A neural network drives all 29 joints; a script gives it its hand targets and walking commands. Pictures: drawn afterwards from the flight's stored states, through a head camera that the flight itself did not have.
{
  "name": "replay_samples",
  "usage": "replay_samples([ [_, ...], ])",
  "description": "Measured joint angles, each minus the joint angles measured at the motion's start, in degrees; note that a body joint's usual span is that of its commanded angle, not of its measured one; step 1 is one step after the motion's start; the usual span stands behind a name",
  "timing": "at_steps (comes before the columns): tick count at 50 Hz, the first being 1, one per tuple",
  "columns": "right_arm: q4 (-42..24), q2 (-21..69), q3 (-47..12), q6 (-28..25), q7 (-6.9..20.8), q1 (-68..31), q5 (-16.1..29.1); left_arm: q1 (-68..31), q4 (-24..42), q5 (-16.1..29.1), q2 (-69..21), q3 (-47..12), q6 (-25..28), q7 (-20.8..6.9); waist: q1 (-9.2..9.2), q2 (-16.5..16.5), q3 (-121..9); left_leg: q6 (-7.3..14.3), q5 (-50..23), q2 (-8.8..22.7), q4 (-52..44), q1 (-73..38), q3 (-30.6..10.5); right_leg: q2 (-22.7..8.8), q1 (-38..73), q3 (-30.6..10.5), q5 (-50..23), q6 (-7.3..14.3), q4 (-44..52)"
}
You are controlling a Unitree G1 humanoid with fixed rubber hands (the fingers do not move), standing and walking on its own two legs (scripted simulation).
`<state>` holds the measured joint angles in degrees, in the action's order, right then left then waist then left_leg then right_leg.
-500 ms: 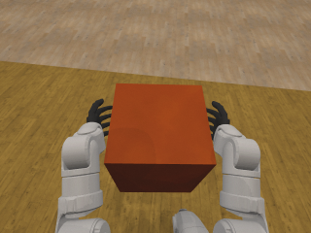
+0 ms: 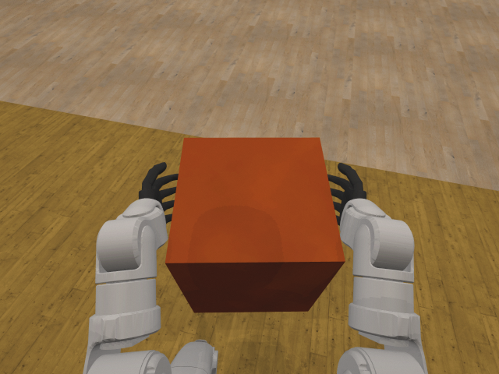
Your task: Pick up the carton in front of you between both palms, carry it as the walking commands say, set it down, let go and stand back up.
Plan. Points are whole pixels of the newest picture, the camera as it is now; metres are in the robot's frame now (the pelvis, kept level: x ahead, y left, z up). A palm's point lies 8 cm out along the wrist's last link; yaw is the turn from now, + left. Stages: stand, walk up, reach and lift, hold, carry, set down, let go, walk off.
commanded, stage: carry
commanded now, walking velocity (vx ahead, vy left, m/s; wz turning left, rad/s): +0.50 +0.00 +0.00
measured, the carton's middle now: (251, 232) +0.33 +0.02 +0.02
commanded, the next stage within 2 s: none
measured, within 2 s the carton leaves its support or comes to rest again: neither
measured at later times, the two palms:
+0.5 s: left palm (197, 99) +0.65 +0.15 +0.04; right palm (329, 113) +0.62 -0.14 +0.04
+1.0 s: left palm (216, 52) +0.94 +0.14 +0.00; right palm (317, 52) +0.95 -0.16 +0.00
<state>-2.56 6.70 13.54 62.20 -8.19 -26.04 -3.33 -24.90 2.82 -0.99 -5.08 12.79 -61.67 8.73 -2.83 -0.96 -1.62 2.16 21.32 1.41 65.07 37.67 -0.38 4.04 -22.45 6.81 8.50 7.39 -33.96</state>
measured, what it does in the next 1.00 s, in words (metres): goes down: left foot 0.05 m lower, then right foot 0.05 m lower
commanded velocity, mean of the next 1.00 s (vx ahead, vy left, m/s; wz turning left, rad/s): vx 0.50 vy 0.00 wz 0.00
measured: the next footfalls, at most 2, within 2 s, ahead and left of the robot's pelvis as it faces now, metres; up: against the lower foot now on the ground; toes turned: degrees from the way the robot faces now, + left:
left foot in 0.34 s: +0.37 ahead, +0.06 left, -0.05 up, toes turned -1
right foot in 0.86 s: +0.71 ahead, -0.05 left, -0.10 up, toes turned -3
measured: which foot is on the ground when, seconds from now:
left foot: up 0.00-0.32, down 0.34-0.88, up 0.90-1.00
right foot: down 0.00-0.34, up 0.36-0.84, down 0.86-1.00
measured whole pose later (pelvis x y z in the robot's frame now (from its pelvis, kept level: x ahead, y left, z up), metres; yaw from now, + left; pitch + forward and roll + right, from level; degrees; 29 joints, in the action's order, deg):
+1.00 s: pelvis +0.62 -0.01 -0.11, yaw +0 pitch +4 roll +1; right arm 0.0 4.2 12.2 64.1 -8.5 -27.2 -1.0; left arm -25.8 1.9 -2.5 -4.7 11.8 -64.3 9.0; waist -1.7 -0.7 -4.8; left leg 3.2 27.5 -3.0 77.1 27.7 0.3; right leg 4.8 -27.0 7.1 5.0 7.5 -35.7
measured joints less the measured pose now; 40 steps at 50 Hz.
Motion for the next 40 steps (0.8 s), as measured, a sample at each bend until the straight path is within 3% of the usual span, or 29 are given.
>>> replay_samples([
  [7, -5.07, 0.02, -0.45, -1.75, 0.1, 2.22, 0.08, -0.46, 1.82, 0.73, -0.3, -0.87, 2.24, -0.23, -0.48, 0.37, -0.01, -0.05, -14.68, 1.2, -13.86, 4.35, 0.74, 0.33, 8.23, -1.83, 4.93, -1.01, 3.83],
  [14, -6.6, -1.34, -0.68, 0.27, 0.1, 2.08, 0.28, -2.18, 1.33, 0.29, 0.03, -2.06, 0.84, -0.27, -1.51, 1.5, -3.38, 2.19, -29.5, -2.71, -36.44, -4.48, 5.22, 1.72, 17.5, -3.38, 14.84, -2.2, 2.05],
  [16, -4.7, -1.19, -0.92, 0.88, 0.1, 1.04, -0.17, -2.37, 0.49, 0.34, 0.9, -1.95, -0.13, -0.3, -1.17, 1.98, -4.39, 2.85, -32.67, -3.54, -41.51, -9.87, 6.67, 2.05, 18.22, -2.45, 18.58, -2.93, -5.49],
  [17, -3.48, -0.97, -1.02, 1.05, 0.09, 0.32, -0.57, -2.7, -0.19, 0.46, 1.6, -1.87, -0.55, -0.38, -0.71, 1.9, -4.96, 3.19, -31.01, -3.65, -40.76, -11.79, 6.78, 1.69, 16.92, -1.61, 18.07, -3.51, -12.21],
  [18, -2.05, -0.67, -1.03, 0.76, 0.08, -0.41, -1.11, -3.37, -1.38, 0.74, 2.52, -1.87, -0.68, -0.5, 0.4, 0.62, -5.12, 2.88, -24.19, -4.73, -37.1, -11.25, 6.76, 0.89, 13.8, -2.31, 19.4, -4.71, -20.98],
  [20, 0.7, -0.9, -1.4, 0.93, -0.15, -1.26, -1.32, -3.45, -3.37, 1.05, 3.28, -1.8, -0.94, -0.54, 2.79, 0.14, -4.48, 5.95, -17.8, -5.94, -30.54, -9.6, 7.05, 0.86, 5.75, -4.99, 21.69, -5.57, -37.18],
  [21, 1.34, -1.18, -1.48, 1.35, -0.26, -0.77, -0.99, -2.94, -3.89, 0.75, 2.81, -1.71, -1.27, -0.46, 3.77, 0.71, -4.18, 8.05, -17.25, -6.06, -29.59, -9.97, 6.89, 0.68, 2.23, -5.53, 20.96, -5.29, -40.96],
  [22, 1.6, -1.43, -1.41, 1.65, -0.35, 0.03, -0.46, -2.45, -4.14, 0.14, 1.94, -1.42, -1.6, -0.37, 4.46, 1.12, -3.78, 8.74, -16.67, -6.08, -29.37, -10.77, 6.66, 0.0, -0.86, -5.86, 19.77, -5.1, -41.88],
  [27, 1.65, -1.72, -0.8, -0.12, -0.12, 1.53, 2.17, -0.64, -1.69, -2.75, -1.62, 0.65, -0.91, -0.55, 6.12, 1.58, -0.96, 7.85, -13.37, -6.02, -32.0, -16.14, 6.17, -4.93, -12.39, -7.28, 13.02, -5.67, -30.71],
  [31, 1.23, -1.57, -1.18, -2.57, 0.04, 1.02, 2.89, 0.68, 1.32, -3.06, -1.84, 0.57, 0.91, -0.73, 6.68, 1.48, -0.04, 7.58, -10.74, -6.12, -33.91, -20.19, 5.43, -6.78, -17.8, -7.75, 4.09, -5.96, -22.54],
  [35, -0.4, -1.41, -2.0, -3.24, 0.05, 0.73, 3.14, 1.69, 4.45, -2.66, -1.42, 0.19, 1.29, -0.75, 6.85, 0.96, -0.61, 6.94, -7.07, -6.59, -35.15, -24.81, 4.29, -6.49, -18.57, -6.73, -5.34, -5.57, -13.05],
  [40, -1.53, -1.94, -3.22, -2.25, -0.03, -0.53, 3.08, 1.23, 6.65, -2.27, -0.39, -0.11, -0.05, -0.73, 7.78, 0.02, -3.04, 6.16, 1.35, -7.71, -31.7, -30.12, 2.98, -3.57, -12.9, -3.05, -18.1, -3.71, 3.61],
])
